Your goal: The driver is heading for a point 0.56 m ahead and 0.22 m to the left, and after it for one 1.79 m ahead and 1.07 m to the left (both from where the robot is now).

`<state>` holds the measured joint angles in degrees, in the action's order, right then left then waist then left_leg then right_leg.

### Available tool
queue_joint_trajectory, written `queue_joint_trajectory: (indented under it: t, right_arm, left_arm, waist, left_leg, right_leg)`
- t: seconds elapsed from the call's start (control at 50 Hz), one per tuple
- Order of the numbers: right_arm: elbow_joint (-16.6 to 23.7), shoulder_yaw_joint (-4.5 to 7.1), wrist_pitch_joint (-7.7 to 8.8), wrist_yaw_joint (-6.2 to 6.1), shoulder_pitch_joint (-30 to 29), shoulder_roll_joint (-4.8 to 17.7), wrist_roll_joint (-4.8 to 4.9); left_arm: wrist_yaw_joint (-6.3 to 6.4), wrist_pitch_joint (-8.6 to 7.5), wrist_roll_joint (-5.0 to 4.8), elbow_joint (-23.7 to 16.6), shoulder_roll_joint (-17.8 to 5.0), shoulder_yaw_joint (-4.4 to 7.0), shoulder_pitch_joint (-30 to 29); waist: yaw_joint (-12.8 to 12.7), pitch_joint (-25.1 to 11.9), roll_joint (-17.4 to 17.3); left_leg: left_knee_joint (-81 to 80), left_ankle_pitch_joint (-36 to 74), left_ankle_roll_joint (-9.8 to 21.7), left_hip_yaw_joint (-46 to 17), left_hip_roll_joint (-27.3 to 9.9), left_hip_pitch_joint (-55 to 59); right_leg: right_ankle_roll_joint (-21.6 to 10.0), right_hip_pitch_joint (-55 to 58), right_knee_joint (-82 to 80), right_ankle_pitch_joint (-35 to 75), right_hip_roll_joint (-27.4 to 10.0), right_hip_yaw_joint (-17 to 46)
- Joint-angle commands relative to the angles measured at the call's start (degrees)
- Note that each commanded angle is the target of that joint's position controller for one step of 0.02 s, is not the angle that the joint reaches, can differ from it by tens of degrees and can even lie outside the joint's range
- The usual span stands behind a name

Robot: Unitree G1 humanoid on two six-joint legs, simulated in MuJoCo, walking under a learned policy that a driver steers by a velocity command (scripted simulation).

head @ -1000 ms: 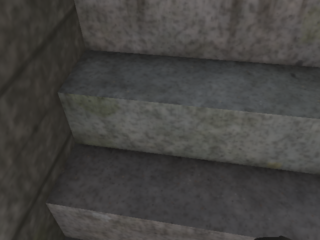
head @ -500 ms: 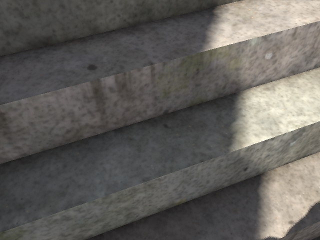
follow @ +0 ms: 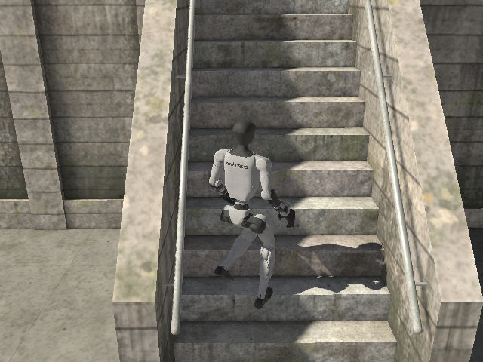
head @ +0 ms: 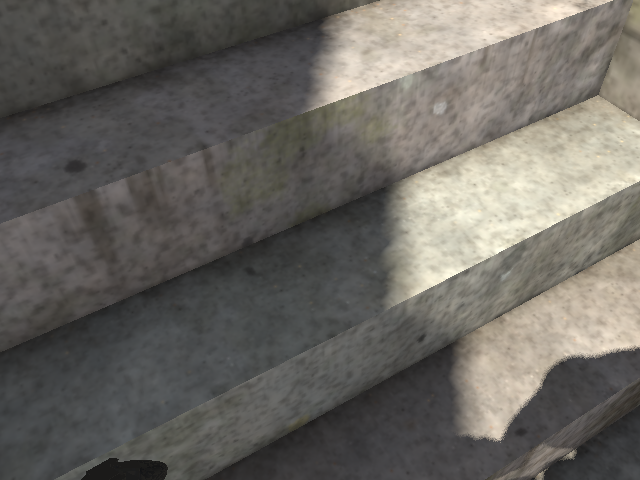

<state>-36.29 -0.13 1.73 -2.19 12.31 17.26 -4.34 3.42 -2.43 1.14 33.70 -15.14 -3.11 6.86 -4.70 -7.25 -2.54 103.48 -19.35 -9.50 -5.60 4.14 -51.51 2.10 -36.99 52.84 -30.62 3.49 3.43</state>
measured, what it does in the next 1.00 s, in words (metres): goes down, backwards: left foot, then right foot 0.22 m lower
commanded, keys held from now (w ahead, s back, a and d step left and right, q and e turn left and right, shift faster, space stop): no key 0.52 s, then q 0.02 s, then w+q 0.46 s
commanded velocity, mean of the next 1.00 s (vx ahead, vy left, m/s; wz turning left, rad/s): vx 0.13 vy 0.00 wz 0.11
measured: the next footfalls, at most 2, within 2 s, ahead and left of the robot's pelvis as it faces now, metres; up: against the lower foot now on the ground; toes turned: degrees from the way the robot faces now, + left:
left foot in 0.10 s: +0.04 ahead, +0.13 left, +0.00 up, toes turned -8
right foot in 0.52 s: -0.04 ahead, -0.09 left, -0.22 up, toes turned -9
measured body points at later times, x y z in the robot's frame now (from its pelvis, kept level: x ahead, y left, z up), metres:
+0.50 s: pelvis -0.03 +0.00 -0.08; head -0.04 +0.00 +0.37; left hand +0.08 +0.27 -0.20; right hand +0.10 -0.23 -0.18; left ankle +0.00 +0.13 -0.67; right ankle -0.04 -0.09 -0.84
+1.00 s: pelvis -0.04 +0.04 -0.12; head -0.04 +0.03 +0.33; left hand -0.07 +0.30 -0.26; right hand +0.16 -0.14 -0.22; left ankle -0.02 +0.16 -0.59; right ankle -0.08 -0.08 -0.89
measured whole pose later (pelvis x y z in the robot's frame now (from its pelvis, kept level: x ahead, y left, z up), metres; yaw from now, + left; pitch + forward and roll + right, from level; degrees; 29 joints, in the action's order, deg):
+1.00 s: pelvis -0.04 +0.04 -0.12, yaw +8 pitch +9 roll +8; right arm -37.5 -4.3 -5.2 6.7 6.0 10.2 -1.1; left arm -5.0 -4.3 6.7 56.6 -17.0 -1.9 23.3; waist 3.0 -10.4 7.3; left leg 107.9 -27.9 5.4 9.9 1.5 -68.2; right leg -6.8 -9.1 6.8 -6.4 -13.7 -14.0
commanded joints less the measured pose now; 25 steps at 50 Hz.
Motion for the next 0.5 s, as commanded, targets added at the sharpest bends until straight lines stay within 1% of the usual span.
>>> queue_joint_trajectory:
  t: [0.02, 0.04, 0.06, 0.08, 0.1, 0.12, 0.14, 0.16, 0.18, 0.2, 0.22, 0.24, 0.26, 0.28, 0.3, 0.32, 0.34, 0.36, 0.38, 0.4, 0.42, 0.44, 0.46, 0.48, 0.5]
  right_arm:
    - [3.3, 1.28, 0.24, -0.61, 2.3, 5.4, -0.86]
    - [3.6, -0.45, -0.38, -0.40, 5.5, 0.7, -2.61]
    - [0.6, -1.31, -1.27, 0.03, 8.7, 0.0, -3.22]
    - [-2.5, -1.51, -2.44, 0.71, 17.2, -0.6, -2.34]
    - [-9.0, -0.75, -3.97, 1.71, 26.4, -1.4, -1.44]
    - [-10.3, 0.38, -5.11, 2.33, 28.6, 0.8, -0.20]
    - [-2.0, 2.20, -3.83, 3.20, 10.6, 10.9, -1.56]
    - [3.5, 3.01, -2.63, 4.31, -0.7, 12.0, -1.17]
    - [4.7, 3.15, -1.14, 5.43, -5.1, 12.0, 0.21]
    - [2.5, 2.11, 0.22, 6.24, -4.8, 8.7, 0.67]
    - [0.1, 1.74, 1.33, 6.32, -6.4, 5.5, 1.72]
    - [-0.5, 1.35, 1.92, 6.00, -6.0, 3.8, 1.93]
    - [-0.9, 1.46, 2.53, 5.38, -5.9, 3.1, 2.24]
    - [-1.6, 1.05, 3.13, 5.07, -4.5, 2.2, 2.36]
    - [-1.0, 0.45, 3.96, 5.09, -5.7, 0.6, 2.64]
    - [-1.2, -0.60, 4.47, 5.13, -7.6, -1.4, 2.96]
    - [-0.1, -1.27, 4.96, 4.96, -8.7, -2.1, 3.45]
    - [0.7, -2.22, 5.36, 4.79, -9.1, -3.6, 4.63]
    - [1.9, -2.92, 5.48, 4.70, -10.6, -4.0, 5.01]
    - [2.2, -3.38, 5.50, 4.52, -11.2, -4.2, 5.60]
    - [-4.1, 0.72, 0.82, -2.89, -0.2, -2.1, 5.63]
    - [-3.7, 1.42, -1.93, -5.54, 6.5, -0.1, 4.23]
    - [-2.9, 1.33, -3.64, -6.58, 6.3, -1.2, 2.71]
    - [-1.5, 1.18, -4.72, -6.88, 5.6, -3.1, 2.21]
    - [-1.7, 0.99, -5.03, -6.56, 5.0, -7.0, 2.43]
  left_arm:
    - [0.65, -2.16, -0.44, -7.9, -8.5, 0.90, -6.7]
    - [-0.63, -2.23, -1.92, -5.9, -9.1, 1.17, -3.2]
    - [-1.14, -1.70, -1.40, -4.6, -7.8, 1.38, -1.5]
    - [-2.55, 0.00, -0.73, -4.4, -7.6, 1.20, -6.7]
    - [-3.88, -0.08, -1.44, -5.2, -7.5, 2.30, -10.7]
    - [-5.25, 0.97, -0.12, -6.3, -2.0, 1.55, -11.5]
    - [-6.36, 2.10, 2.60, -3.1, -3.2, 2.23, 6.1]
    - [-6.85, 1.31, 0.15, 1.7, -10.0, 4.66, 6.9]
    - [-6.08, 0.25, -0.72, 3.5, -13.7, 6.06, 4.2]
    - [-4.53, -0.31, -0.98, 4.9, -15.0, 6.93, 3.8]
    - [-3.69, -1.28, 1.06, 6.8, -13.8, 6.43, 4.8]
    - [-3.59, -1.53, 2.03, 7.1, -14.0, 6.33, 2.9]
    - [-3.71, -1.71, 1.79, 6.9, -13.5, 6.03, 1.5]
    - [-4.07, -1.80, 1.28, 7.4, -13.1, 5.90, 0.6]
    - [-5.18, -2.19, 1.56, 9.3, -11.2, 5.23, 3.3]
    - [-5.81, -2.12, 1.38, 10.2, -11.1, 5.10, 3.8]
    - [-6.44, -2.26, 1.80, 10.2, -11.1, 4.80, 4.7]
    - [-7.21, -2.62, 2.12, 10.4, -10.4, 4.56, 6.1]
    - [-7.97, -2.87, 2.07, 10.0, -9.7, 4.05, 7.0]
    - [-8.91, -2.85, 1.49, 10.0, -8.9, 3.80, 8.0]
    - [-5.95, 0.90, -1.60, 5.3, 1.0, 2.73, 10.2]
    - [-4.24, 2.60, -3.08, 6.1, -1.4, 3.10, 9.9]
    - [-3.80, 3.60, -3.41, 7.2, -2.0, 3.99, 12.0]
    - [-3.55, 3.57, -2.99, 8.2, -1.9, 4.24, 14.6]
    - [-3.45, 2.15, -1.21, 9.7, -2.2, 4.38, 19.3]
  waist:
    - [4.1, -7.1, 2.5]
    - [8.4, -5.4, -1.2]
    - [9.2, -4.3, 0.6]
    - [14.2, -5.4, 2.8]
    - [16.4, -7.6, 6.3]
    - [15.7, -6.4, -0.6]
    - [5.2, -4.9, -14.9]
    - [7.8, 1.7, -6.2]
    - [7.8, 6.0, -2.8]
    - [6.7, 5.8, 1.1]
    - [5.0, 6.7, 2.3]
    - [6.5, 5.6, 4.0]
    - [7.3, 4.5, 3.6]
    - [8.4, 3.6, 2.6]
    - [7.8, 2.8, 0.6]
    - [7.3, 3.4, 1.0]
    - [7.2, 2.3, 0.4]
    - [6.6, 2.1, 2.1]
    - [6.2, 2.3, 1.2]
    - [6.3, 3.1, 0.8]
    - [3.0, 5.4, 1.4]
    - [7.8, 5.1, -1.3]
    - [8.8, 2.6, -5.2]
    - [9.3, 1.6, -5.3]
    - [8.7, -0.8, -1.0]
  left_leg:
    - [-9.4, -2.2, 0.1, -4.3, -2.0, -1.7]
    - [-32.8, -14.2, 1.8, 3.1, -0.7, 0.0]
    - [-43.6, -17.1, 6.0, 3.2, 0.1, 7.7]
    - [-53.9, -6.0, 8.4, 5.7, 1.8, 19.1]
    - [-49.9, 0.3, 11.8, 12.4, 6.6, 28.3]
    - [-56.5, 8.2, 20.7, -2.9, 2.8, 33.3]
    - [-65.9, 5.8, 31.2, -34.9, -9.2, 30.8]
    - [-72.3, -18.0, 32.4, -46.0, -13.7, 22.9]
    - [-73.1, -27.1, 29.7, -45.9, -13.8, 15.3]
    - [-72.9, -27.1, 28.8, -42.6, -13.2, 13.5]
    - [-68.8, -27.7, 27.1, -36.1, -11.9, 11.5]
    - [-67.2, -29.1, 26.3, -31.7, -11.2, 9.2]
    - [-65.1, -29.2, 25.4, -28.2, -10.2, 8.2]
    - [-63.1, -27.7, 24.3, -25.5, -9.2, 8.4]
    - [-58.5, -26.2, 22.4, -21.9, -7.6, 5.2]
    - [-56.1, -21.5, 20.9, -17.7, -6.4, 5.7]
    - [-53.0, -18.8, 19.4, -15.1, -5.8, 5.5]
    - [-49.1, -17.9, 16.8, -11.5, -4.9, 5.0]
    - [-47.1, -17.1, 14.6, -8.1, -3.5, 3.0]
    - [-44.4, -18.8, 13.1, -6.3, -2.9, 2.5]
    - [-50.6, 3.8, 19.0, -8.6, -5.9, 15.4]
    - [-46.0, 10.0, 18.5, -8.0, -5.3, 18.3]
    - [-40.3, 12.1, 17.9, -5.9, -5.9, 20.8]
    - [-34.8, 11.6, 16.8, -3.4, -4.0, 20.4]
    - [-22.8, 4.1, 15.4, 1.6, -0.1, 16.4]
  right_leg:
    - [-13.0, 11.5, -10.8, 35.8, -12.3, 22.3]
    - [-11.3, 13.8, -13.0, 30.8, -10.3, 18.1]
    - [-8.4, 12.0, -10.9, 31.1, -8.8, 15.4]
    - [-6.8, 5.6, -5.6, 24.1, -6.8, 10.4]
    - [-5.9, -2.7, 2.5, 18.3, -1.7, 1.0]
    - [-1.7, -15.3, 19.8, 9.6, 4.0, -2.8]
    - [2.7, -25.0, 30.1, 11.9, 4.0, 9.9]
    - [4.4, -29.5, 40.8, 21.2, 5.2, 14.8]
    - [3.6, -29.3, 47.7, 27.0, 4.4, 14.1]
    - [2.2, -28.0, 49.6, 30.1, 3.3, 13.4]
    - [-0.3, -25.5, 47.2, 33.4, 0.5, 11.9]
    - [-0.6, -21.3, 45.2, 31.2, -1.2, 9.3]
    - [0.4, -17.8, 43.3, 27.2, -2.2, 7.1]
    - [1.3, -14.6, 41.6, 25.2, -3.0, 6.3]
    - [0.1, -9.6, 44.4, 25.8, -4.0, 4.9]
    - [0.6, -7.1, 40.6, 25.7, -4.2, 5.5]
    - [0.9, -3.6, 36.3, 25.8, -5.5, 4.6]
    - [1.5, 1.1, 28.2, 26.6, -7.5, 3.5]
    - [2.2, 7.0, 18.8, 26.5, -8.2, 1.3]
    - [2.9, 11.6, 5.9, 29.5, -9.5, -0.3]
    - [-1.6, 13.2, -18.1, 29.3, -4.9, -12.7]
    - [-2.3, 19.2, -30.3, 31.4, -4.3, -13.3]
    - [-2.6, 25.2, -40.3, 42.1, -4.9, -13.5]
    - [-2.7, 31.0, -49.6, 53.2, -6.0, -12.6]
    - [-2.4, 37.4, -48.1, 60.4, -7.4, -12.4]
Velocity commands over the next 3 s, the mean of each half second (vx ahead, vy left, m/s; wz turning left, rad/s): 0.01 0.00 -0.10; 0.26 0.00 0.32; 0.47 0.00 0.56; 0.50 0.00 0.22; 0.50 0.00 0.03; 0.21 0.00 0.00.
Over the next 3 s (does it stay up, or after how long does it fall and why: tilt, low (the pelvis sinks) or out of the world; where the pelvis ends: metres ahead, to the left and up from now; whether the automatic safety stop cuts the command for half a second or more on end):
stays up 0.51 0.07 0.40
